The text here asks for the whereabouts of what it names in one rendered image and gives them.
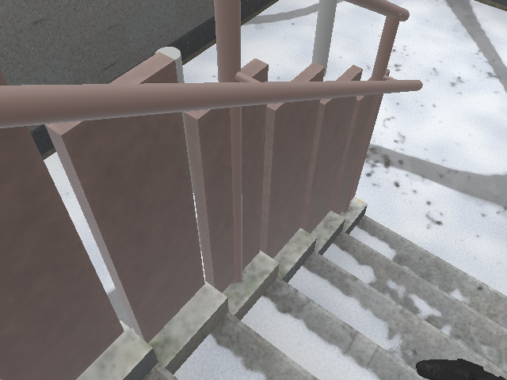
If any robot right hand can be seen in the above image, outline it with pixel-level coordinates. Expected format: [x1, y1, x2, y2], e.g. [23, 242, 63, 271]
[416, 359, 506, 380]

